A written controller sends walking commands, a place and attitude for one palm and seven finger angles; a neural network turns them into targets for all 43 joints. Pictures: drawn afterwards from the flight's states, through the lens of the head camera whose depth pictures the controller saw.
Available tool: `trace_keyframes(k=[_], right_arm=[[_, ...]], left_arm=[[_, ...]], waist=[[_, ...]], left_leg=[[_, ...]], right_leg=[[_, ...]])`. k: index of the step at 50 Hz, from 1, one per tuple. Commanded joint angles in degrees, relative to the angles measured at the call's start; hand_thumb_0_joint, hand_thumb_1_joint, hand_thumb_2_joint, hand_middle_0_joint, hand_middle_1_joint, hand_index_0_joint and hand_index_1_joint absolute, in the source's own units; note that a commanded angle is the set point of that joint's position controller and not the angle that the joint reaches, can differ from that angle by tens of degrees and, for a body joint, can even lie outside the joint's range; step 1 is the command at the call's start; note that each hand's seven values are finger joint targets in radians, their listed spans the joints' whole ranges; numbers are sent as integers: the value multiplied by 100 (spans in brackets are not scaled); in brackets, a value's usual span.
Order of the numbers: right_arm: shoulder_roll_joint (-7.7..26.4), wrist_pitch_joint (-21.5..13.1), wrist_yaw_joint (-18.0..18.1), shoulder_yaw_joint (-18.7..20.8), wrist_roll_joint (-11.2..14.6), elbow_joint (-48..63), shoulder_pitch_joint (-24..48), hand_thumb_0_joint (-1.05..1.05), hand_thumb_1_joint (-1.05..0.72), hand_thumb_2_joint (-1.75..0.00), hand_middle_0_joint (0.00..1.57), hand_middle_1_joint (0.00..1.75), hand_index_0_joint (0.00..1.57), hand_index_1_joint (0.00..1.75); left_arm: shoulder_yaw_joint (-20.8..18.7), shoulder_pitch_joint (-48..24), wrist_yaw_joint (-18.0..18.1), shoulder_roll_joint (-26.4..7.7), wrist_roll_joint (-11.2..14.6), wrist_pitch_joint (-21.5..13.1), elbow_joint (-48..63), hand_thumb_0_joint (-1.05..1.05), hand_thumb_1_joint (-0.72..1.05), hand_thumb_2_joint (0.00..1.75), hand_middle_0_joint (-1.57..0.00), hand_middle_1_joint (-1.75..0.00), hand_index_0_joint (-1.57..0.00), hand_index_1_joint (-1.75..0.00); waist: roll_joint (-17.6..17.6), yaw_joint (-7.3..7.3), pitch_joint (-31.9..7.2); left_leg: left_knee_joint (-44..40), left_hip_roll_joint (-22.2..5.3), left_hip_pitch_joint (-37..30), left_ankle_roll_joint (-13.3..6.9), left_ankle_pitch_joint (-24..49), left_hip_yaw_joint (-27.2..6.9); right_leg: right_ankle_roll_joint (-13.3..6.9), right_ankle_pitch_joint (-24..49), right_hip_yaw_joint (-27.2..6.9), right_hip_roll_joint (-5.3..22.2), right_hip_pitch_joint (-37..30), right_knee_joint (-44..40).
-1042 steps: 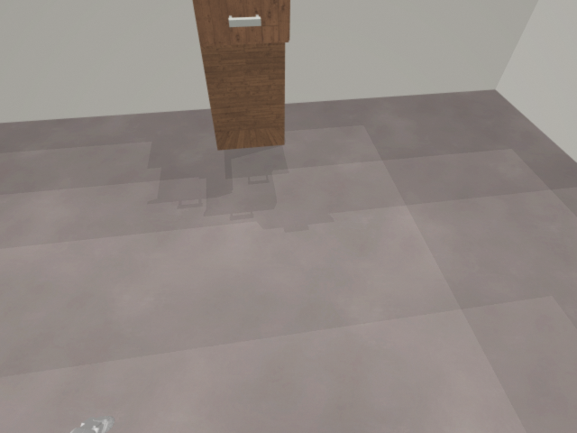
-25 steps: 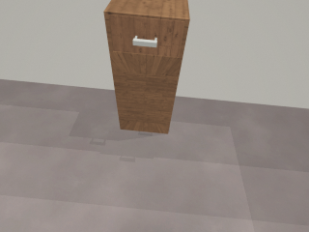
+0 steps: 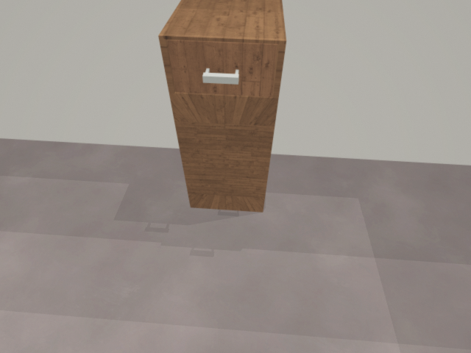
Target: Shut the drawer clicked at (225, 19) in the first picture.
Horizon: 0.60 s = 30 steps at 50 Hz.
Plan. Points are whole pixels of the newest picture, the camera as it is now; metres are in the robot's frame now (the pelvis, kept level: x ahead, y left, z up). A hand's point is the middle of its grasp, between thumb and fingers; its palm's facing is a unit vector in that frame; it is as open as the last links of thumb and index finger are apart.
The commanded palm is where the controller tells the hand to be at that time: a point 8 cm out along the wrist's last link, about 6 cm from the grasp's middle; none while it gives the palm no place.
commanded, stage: let the arm hang, fingers relaxed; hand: left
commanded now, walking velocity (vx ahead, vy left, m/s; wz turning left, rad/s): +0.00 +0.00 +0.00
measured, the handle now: (221, 75) +0.90 +0.09 +0.02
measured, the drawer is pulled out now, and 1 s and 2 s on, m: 0.00 0.00 0.00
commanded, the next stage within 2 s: look to check the result in 0.24 s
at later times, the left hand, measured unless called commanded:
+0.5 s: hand out of the picture +0.00 +0.16 -0.18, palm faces +0.04 -0.98 -0.18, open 7.4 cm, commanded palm none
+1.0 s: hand out of the picture +0.02 +0.16 -0.18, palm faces +0.03 -0.98 -0.18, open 7.4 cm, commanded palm none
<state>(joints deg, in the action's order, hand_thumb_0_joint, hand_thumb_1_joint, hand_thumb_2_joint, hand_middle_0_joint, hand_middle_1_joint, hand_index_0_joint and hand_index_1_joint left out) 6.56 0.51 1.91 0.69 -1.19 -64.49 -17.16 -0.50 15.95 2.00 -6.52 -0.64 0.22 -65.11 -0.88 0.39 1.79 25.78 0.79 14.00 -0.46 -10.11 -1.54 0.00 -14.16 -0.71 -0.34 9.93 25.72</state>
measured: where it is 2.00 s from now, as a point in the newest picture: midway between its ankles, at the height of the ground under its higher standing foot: outside the picture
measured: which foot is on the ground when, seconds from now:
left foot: down 0.00-1.00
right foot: down 0.00-1.00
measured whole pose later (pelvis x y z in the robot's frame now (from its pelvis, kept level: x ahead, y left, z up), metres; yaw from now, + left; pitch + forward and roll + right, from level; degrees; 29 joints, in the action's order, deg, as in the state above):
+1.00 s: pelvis +0.02 -0.01 +0.00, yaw -1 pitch -1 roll +0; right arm 7.4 -0.1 2.2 1.0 -0.9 -65.3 -15.7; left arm -1.2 15.6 2.0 -7.8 -0.3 -0.5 -65.5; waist -0.2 0.5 2.9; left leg 24.8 -0.2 11.9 0.3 -11.5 -1.2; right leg -0.8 -14.8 -1.1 -1.3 7.7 23.9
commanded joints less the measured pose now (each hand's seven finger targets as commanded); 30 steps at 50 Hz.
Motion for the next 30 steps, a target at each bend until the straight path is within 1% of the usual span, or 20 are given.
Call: trace_keyframes(k=[1, 3, 4, 5, 6, 8, 9, 11, 12, 14, 15, 17, 19, 21, 24, 25, 30], right_arm=[[437, -44, 25, 107, 13, 117, -513, 0, -90, -90, 20, 30, 20, 30], [445, -44, 30, 122, 20, 144, -509, 0, -90, -90, 20, 30, 20, 30], [426, -52, 33, 111, 12, 131, -524, 0, -90, -90, 20, 30, 20, 30], [421, -56, 35, 115, 12, 135, -527, 0, -90, -90, 20, 30, 20, 30], [437, -59, 36, 113, 17, 134, -529, 0, -90, -90, 20, 30, 20, 30], [454, -56, 39, 127, 22, 157, -520, 0, -90, -90, 20, 30, 20, 30], [430, -69, 39, 120, 20, 141, -540, 0, -90, -90, 20, 30, 20, 30], [451, -83, 47, 115, 21, 123, -541, 0, -90, -90, 20, 30, 20, 30], [459, -82, 52, 116, 23, 117, -513, 0, -90, -90, 20, 30, 20, 30], [442, -75, 51, 113, 30, 110, -517, 0, -90, -90, 20, 30, 20, 30], [449, -71, 53, 113, 27, 114, -495, 0, -90, -90, 20, 30, 20, 30], [443, -65, 50, 116, 26, 104, -506, 0, -90, -90, 20, 30, 20, 30], [448, -66, 51, 122, 28, 92, -504, 0, -90, -90, 20, 30, 20, 30], [465, -66, 53, 112, 30, 88, -490, 0, -90, -90, 20, 30, 20, 30], [463, -76, 58, 117, 31, 92, -479, 0, -90, -90, 20, 30, 20, 30], [465, -82, 60, 116, 32, 88, -474, 0, -90, -90, 20, 30, 20, 30], [478, -92, 65, 111, 38, 72, -411, 0, -90, -90, 20, 30, 20, 30]], left_arm=[[-115, 469, 34, -616, 12, -65, 106, 0, 90, 90, -20, -30, -20, -30], [-123, 494, 37, -607, 7, -68, 120, 0, 90, 90, -20, -30, -20, -30], [-129, 485, 33, -602, 13, -70, 126, 0, 90, 90, -20, -30, -20, -30], [-135, 479, 32, -608, 13, -73, 126, 0, 90, 90, -20, -30, -20, -30], [-135, 460, 28, -617, 17, -73, 139, 0, 90, 90, -20, -30, -20, -30], [-137, 482, 30, -605, 12, -76, 148, 0, 90, 90, -20, -30, -20, -30], [-142, 451, 27, -608, 14, -80, 150, 0, 90, 90, -20, -30, -20, -30], [-136, 467, 30, -601, 23, -92, 138, 0, 90, 90, -20, -30, -20, -30], [-133, 468, 30, -588, 23, -90, 124, 0, 90, 90, -20, -30, -20, -30], [-133, 460, 34, -609, 22, -90, 121, 0, 90, 90, -20, -30, -20, -30], [-129, 486, 32, -589, 24, -87, 117, 0, 90, 90, -20, -30, -20, -30], [-132, 469, 32, -605, 22, -85, 102, 0, 90, 90, -20, -30, -20, -30], [-132, 489, 38, -603, 20, -95, 97, 0, 90, 90, -20, -30, -20, -30], [-129, 470, 34, -606, 26, -95, 96, 0, 90, 90, -20, -30, -20, -30], [-132, 485, 37, -600, 19, -98, 83, 0, 90, 90, -20, -30, -20, -30], [-133, 488, 36, -602, 22, -105, 76, 0, 90, 90, -20, -30, -20, -30], [-132, 497, 43, -607, 23, -115, 67, 0, 90, 90, -20, -30, -20, -30]], waist=[[88, 3, 528], [-9, -8, 531], [-45, 9, 472], [25, -1, 439], [-42, 7, 426], [73, -2, 403], [89, 3, 382], [79, 2, 227], [22, 1, 259], [50, 4, 320], [9, 4, 313], [59, 9, 369], [98, 12, 294], [82, 22, 332], [-26, 20, 323], [27, 11, 257], [58, 6, 239]], left_leg=[[-513, -433, -19, -154, -222, -391], [-489, -438, -23, -155, -200, -399], [-512, -457, -38, -159, -196, -405], [-496, -456, -53, -158, -157, -400], [-495, -454, -50, -155, -146, -403], [-478, -469, -83, -158, -123, -412], [-479, -475, -98, -165, 4, -396], [-450, -494, -207, -165, 174, -393], [-453, -493, -229, -162, 154, -395], [-452, -500, -195, -160, 179, -379], [-457, -493, -217, -157, 105, -375], [-471, -486, -204, -154, 73, -374], [-435, -501, -276, -149, 175, -338], [-450, -498, -271, -145, 143, -353], [-462, -520, -290, -156, 201, -353], [-443, -523, -316, -155, 277, -352], [-409, -531, -395, -146, 473, -311]], right_leg=[[-289, -381, -401, 445, 628, -688], [-287, -372, -414, 434, 643, -689], [-291, -335, -409, 440, 601, -676], [-290, -281, -402, 442, 556, -675], [-289, -268, -406, 442, 539, -669], [-290, -262, -397, 428, 550, -661], [-288, -131, -384, 449, 488, -647], [-282, 29, -388, 445, 401, -618], [-281, 29, -389, 438, 433, -616], [-280, 35, -381, 450, 422, -640], [-282, -26, -410, 445, 450, -665], [-283, -52, -402, 443, 476, -675], [-281, 21, -396, 451, 441, -670], [-274, 0, -411, 436, 453, -679], [-277, 86, -411, 436, 440, -660], [-271, 173, -413, 435, 381, -650], [-259, 381, -397, 464, 337, -640]])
